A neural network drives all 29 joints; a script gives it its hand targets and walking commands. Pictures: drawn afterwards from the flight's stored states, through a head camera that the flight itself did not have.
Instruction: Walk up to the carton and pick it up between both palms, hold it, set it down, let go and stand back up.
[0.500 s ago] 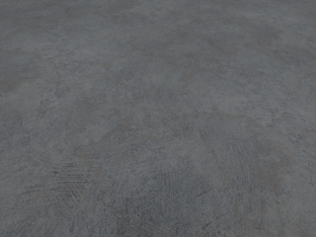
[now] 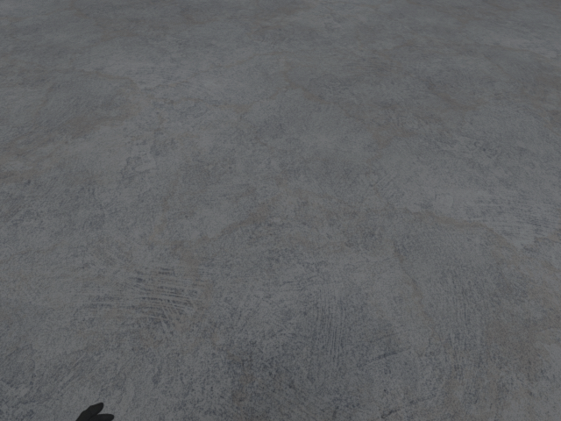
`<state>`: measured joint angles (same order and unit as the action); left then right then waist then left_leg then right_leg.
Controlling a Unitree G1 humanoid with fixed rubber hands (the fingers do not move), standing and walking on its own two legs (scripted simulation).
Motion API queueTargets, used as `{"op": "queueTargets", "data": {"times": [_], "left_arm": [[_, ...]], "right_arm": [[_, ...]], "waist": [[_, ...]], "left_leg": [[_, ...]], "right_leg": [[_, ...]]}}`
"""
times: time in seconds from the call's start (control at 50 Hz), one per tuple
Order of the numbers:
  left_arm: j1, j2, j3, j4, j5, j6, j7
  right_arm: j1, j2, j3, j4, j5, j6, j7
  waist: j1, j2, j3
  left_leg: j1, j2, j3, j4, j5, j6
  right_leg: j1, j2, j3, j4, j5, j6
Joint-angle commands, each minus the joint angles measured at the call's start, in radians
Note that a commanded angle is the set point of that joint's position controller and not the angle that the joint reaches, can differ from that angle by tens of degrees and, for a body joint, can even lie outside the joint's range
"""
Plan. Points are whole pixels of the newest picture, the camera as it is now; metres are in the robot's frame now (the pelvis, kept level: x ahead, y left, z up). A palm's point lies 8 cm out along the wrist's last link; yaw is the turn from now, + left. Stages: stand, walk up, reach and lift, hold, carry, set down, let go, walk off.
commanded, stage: walk up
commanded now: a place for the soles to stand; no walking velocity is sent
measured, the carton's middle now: out of the picture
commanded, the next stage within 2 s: none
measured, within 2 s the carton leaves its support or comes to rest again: neither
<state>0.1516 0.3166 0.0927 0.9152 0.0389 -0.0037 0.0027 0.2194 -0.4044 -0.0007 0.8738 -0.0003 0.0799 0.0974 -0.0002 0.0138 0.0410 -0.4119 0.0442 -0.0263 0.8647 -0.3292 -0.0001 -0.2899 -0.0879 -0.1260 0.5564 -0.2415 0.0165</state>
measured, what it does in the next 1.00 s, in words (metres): steps to the left, turning left: left foot, then right foot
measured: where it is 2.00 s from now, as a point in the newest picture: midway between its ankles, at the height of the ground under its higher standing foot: outside the picture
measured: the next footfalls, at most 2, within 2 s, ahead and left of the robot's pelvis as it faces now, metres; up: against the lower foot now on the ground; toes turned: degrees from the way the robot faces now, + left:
left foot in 0.04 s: +0.04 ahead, +0.14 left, +0.00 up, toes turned +2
right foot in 0.34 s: +0.06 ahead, +0.00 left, +0.00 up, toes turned +10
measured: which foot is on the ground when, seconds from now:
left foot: up 0.00-0.02, down 0.04-0.38, up 0.40-0.74, down 0.76-1.00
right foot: down 0.00-0.06, up 0.08-0.32, down 0.34-0.88, up 0.90-1.00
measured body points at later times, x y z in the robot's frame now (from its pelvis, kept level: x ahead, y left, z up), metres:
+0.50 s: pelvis -0.02 +0.04 +0.00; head +0.03 +0.03 +0.45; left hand -0.03 +0.38 -0.10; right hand +0.18 -0.19 -0.13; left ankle -0.03 +0.17 -0.70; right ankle +0.02 +0.00 -0.73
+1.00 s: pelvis -0.09 +0.12 -0.01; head -0.09 +0.16 +0.44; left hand -0.20 +0.44 -0.14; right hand +0.16 -0.06 -0.11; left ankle -0.11 +0.21 -0.73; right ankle -0.03 +0.02 -0.68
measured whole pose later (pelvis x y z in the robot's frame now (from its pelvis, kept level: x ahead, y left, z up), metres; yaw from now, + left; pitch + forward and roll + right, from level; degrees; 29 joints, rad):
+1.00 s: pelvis -0.09 +0.12 -0.01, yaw +38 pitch -3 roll -4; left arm 0.16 0.39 0.10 0.92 0.01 0.00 0.04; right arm 0.28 -0.37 -0.01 0.74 0.00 0.09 0.10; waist 0.00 0.01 0.09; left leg -0.36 0.00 -0.07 0.78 -0.37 0.04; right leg -0.37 -0.08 -0.23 1.02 -0.54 -0.02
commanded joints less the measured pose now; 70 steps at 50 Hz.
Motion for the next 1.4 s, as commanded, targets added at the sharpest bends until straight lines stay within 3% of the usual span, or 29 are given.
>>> {"op": "queueTargets", "data": {"times": [0.0,0.04,0.06,0.08,0.1,0.16,0.32,0.34,0.36,0.38,0.4,0.44,0.48,0.56,0.64,0.8,0.84,0.88,0.9,0.92,0.98,1.1,1.16,1.18,1.2,1.22,1.26,1.3,1.38], "left_arm": [[-0.198,0.359,0.083,-0.121,0.0,-0.009,0.023],[-0.193,0.271,0.056,-0.1,-0.002,0.008,0.019],[-0.142,0.23,0.044,-0.125,-0.014,0.022,0.02],[-0.152,0.26,0.039,-0.142,-0.032,0.023,0.026],[-0.162,0.262,0.045,-0.141,-0.035,0.02,0.032],[-0.059,0.27,0.041,-0.081,-0.042,0.006,0.036],[0.075,0.247,0.032,-0.084,-0.065,-0.044,0.075],[0.175,0.285,0.05,-0.05,-0.055,-0.044,0.082],[0.231,0.378,0.079,-0.042,-0.043,-0.045,0.083],[0.117,0.418,0.081,-0.058,-0.024,-0.037,0.082],[-0.03,0.388,0.078,-0.093,-0.026,-0.037,0.079],[-0.005,0.331,0.063,-0.094,-0.027,-0.033,0.079],[-0.009,0.32,0.052,-0.091,-0.037,-0.04,0.075],[0.068,0.322,0.059,-0.1,-0.026,-0.023,0.058],[0.048,0.365,0.067,-0.122,-0.006,-0.035,0.045],[0.009,0.422,0.092,-0.096,0.001,-0.045,0.039],[-0.073,0.413,0.09,-0.109,0.007,-0.038,0.037],[-0.068,0.288,0.053,-0.13,-0.036,-0.016,0.038],[-0.084,0.318,0.059,-0.135,-0.036,-0.019,0.038],[-0.05,0.339,0.062,-0.112,-0.038,-0.023,0.035],[0.085,0.329,0.056,-0.051,-0.025,-0.024,0.032],[0.096,0.287,0.041,-0.098,-0.045,-0.059,0.057],[0.179,0.313,0.052,-0.061,-0.055,-0.069,0.074],[0.32,0.31,0.057,-0.05,-0.047,-0.079,0.078],[0.362,0.399,0.074,-0.017,-0.038,-0.078,0.085],[0.224,0.447,0.097,-0.056,-0.028,-0.07,0.083],[0.089,0.388,0.087,-0.108,-0.024,-0.071,0.083],[0.135,0.381,0.089,-0.114,-0.022,-0.076,0.079],[0.182,0.363,0.079,-0.102,-0.01,-0.076,0.062]], "right_arm": [[0.089,-0.164,-0.119,-0.12,-0.05,-0.004,0.017],[0.153,-0.211,-0.138,-0.093,-0.066,-0.018,-0.003],[0.113,-0.332,-0.152,-0.12,-0.074,-0.016,-0.015],[0.033,-0.376,-0.15,-0.185,-0.072,-0.012,-0.017],[-0.006,-0.346,-0.149,-0.207,-0.075,-0.007,-0.019],[-0.053,-0.298,-0.167,-0.232,-0.065,-0.006,-0.032],[-0.018,-0.156,-0.122,-0.308,-0.066,-0.012,-0.014],[-0.09,-0.143,-0.113,-0.331,-0.054,-0.013,-0.011],[-0.097,-0.071,-0.095,-0.341,-0.044,-0.015,-0.007],[-0.023,-0.121,-0.105,-0.304,-0.069,-0.007,-0.024],[0.044,-0.225,-0.135,-0.244,-0.071,0.005,-0.029],[0.05,-0.199,-0.135,-0.219,-0.074,0.007,-0.006],[0.126,-0.185,-0.135,-0.201,-0.077,0.001,0.011],[0.009,-0.148,-0.112,-0.232,-0.075,0.013,0.018],[-0.041,-0.169,-0.115,-0.263,-0.087,0.004,0.013],[0.048,-0.229,-0.141,-0.224,-0.076,-0.01,0.018],[0.163,-0.247,-0.148,-0.206,-0.075,-0.009,0.017],[0.113,-0.37,-0.166,-0.228,-0.074,-0.019,0.001],[0.092,-0.384,-0.174,-0.261,-0.076,-0.016,0.002],[0.049,-0.356,-0.174,-0.267,-0.071,-0.017,0.001],[-0.08,-0.3,-0.167,-0.284,-0.065,-0.016,-0.016],[0.032,-0.225,-0.142,-0.323,-0.072,-0.02,-0.01],[-0.001,-0.202,-0.141,-0.345,-0.064,-0.02,-0.008],[-0.121,-0.175,-0.116,-0.38,-0.055,-0.022,-0.007],[-0.081,-0.105,-0.1,-0.35,-0.048,-0.031,-0.01],[0.011,-0.154,-0.113,-0.322,-0.062,-0.017,-0.017],[0.062,-0.25,-0.139,-0.26,-0.074,-0.012,-0.011],[0.036,-0.229,-0.14,-0.272,-0.069,-0.018,0.008],[-0.017,-0.186,-0.127,-0.287,-0.085,-0.026,0.018]], "waist": [[-0.089,-0.142,-0.071],[-0.108,0.057,0.011],[-0.074,0.328,0.071],[-0.049,0.359,0.127],[-0.041,0.288,0.176],[-0.012,0.228,0.12],[0.014,0.161,-0.128],[0.082,0.116,-0.193],[0.107,-0.095,-0.203],[0.069,-0.167,-0.182],[-0.015,-0.067,-0.166],[-0.024,0.022,-0.108],[-0.044,-0.128,-0.129],[0.022,-0.153,-0.133],[0.036,-0.143,-0.125],[-0.001,-0.129,-0.112],[-0.098,-0.05,-0.14],[-0.086,0.405,0.026],[-0.092,0.307,0.053],[-0.06,0.227,0.088],[0.012,0.218,0.075],[-0.021,0.248,-0.032],[0.008,0.204,-0.13],[0.115,0.092,-0.16],[0.117,-0.147,-0.198],[0.062,-0.087,-0.161],[-0.014,0.077,-0.106],[-0.006,-0.049,-0.09],[0.018,-0.147,-0.173]], "left_leg": [[0.105,0.062,0.007,-0.215,-0.014,0.013],[0.183,-0.004,-0.114,-0.393,0.057,0.07],[0.084,0.148,-0.417,-0.525,0.234,0.139],[0.028,0.15,-0.66,-0.629,0.258,0.211],[-0.008,0.163,-0.695,-0.676,0.197,0.234],[0.037,0.046,-0.447,-0.581,0.264,0.191],[0.199,0.032,-0.552,-0.443,0.545,0.17],[0.043,-0.035,-0.476,-0.367,0.389,0.099],[-0.22,-0.169,-0.243,-0.177,0.093,0.02],[-0.356,-0.145,-0.153,0.023,-0.189,-0.015],[-0.275,-0.048,-0.168,0.144,-0.142,-0.005],[-0.168,-0.038,-0.133,0.105,-0.063,0.003],[-0.149,-0.032,-0.109,0.08,0.006,0.005],[-0.188,0.038,-0.017,-0.04,0.022,-0.005],[-0.158,0.092,-0.011,-0.041,-0.036,0.013],[-0.073,0.115,0.015,-0.079,-0.124,0.031],[0.203,0.075,-0.032,-0.234,-0.087,0.076],[0.184,0.155,-0.594,-0.592,-0.124,0.209],[0.101,0.178,-0.718,-0.685,-0.184,0.252],[0.054,0.145,-0.652,-0.686,-0.251,0.227],[0.043,0.042,-0.422,-0.607,-0.198,0.149],[0.184,0.089,-0.556,-0.528,0.186,0.24],[0.1,0.054,-0.532,-0.433,0.341,0.166],[-0.076,-0.031,-0.399,-0.309,0.236,0.123],[-0.308,-0.197,-0.178,-0.094,-0.043,0.036],[-0.428,-0.109,-0.143,0.062,-0.187,-0.011],[-0.316,-0.014,-0.136,0.182,-0.098,-0.014],[-0.314,0.025,-0.096,0.175,-0.044,-0.002],[-0.351,0.044,-0.049,0.113,-0.038,0.014]], "right_leg": [[-0.018,-0.252,0.057,-0.079,-0.047,-0.159],[-0.163,-0.082,-0.01,0.276,-0.213,-0.075],[-0.263,0.046,-0.06,0.439,-0.408,-0.024],[-0.332,0.149,0.064,0.483,-0.476,-0.001],[-0.34,0.139,0.099,0.571,-0.461,-0.004],[-0.239,0.119,0.098,0.536,-0.323,-0.031],[0.111,0.143,0.157,-0.135,-0.119,-0.029],[0.352,0.098,0.177,-0.248,0.022,-0.043],[0.579,-0.147,0.371,-0.29,0.116,-0.05],[0.508,-0.412,0.549,-0.305,0.103,-0.14],[0.388,-0.431,0.492,-0.274,0.176,-0.17],[0.291,-0.281,0.267,-0.238,0.262,-0.036],[0.3,-0.201,0.137,-0.189,0.379,0.039],[0.355,-0.219,0.041,-0.127,0.407,-0.025],[0.259,-0.336,0.061,-0.131,0.243,-0.204],[0.117,-0.445,0.057,-0.097,-0.044,-0.218],[-0.119,-0.349,-0.035,0.085,-0.303,-0.141],[-0.431,0.057,-0.14,0.504,-0.481,-0.003],[-0.418,0.088,-0.007,0.573,-0.468,0.0],[-0.358,0.068,0.047,0.568,-0.404,-0.006],[-0.234,0.03,0.076,0.536,-0.234,-0.01],[-0.092,0.099,0.109,0.203,-0.322,-0.025],[0.136,0.09,0.137,-0.028,-0.155,-0.042],[0.404,0.014,0.198,-0.23,0.005,-0.054],[0.666,-0.209,0.332,-0.289,0.126,-0.053],[0.551,-0.431,0.48,-0.281,-0.003,-0.108],[0.377,-0.441,0.351,-0.27,0.044,-0.189],[0.338,-0.331,0.182,-0.208,0.149,-0.159],[0.44,-0.319,0.071,-0.096,0.384,-0.21]]}}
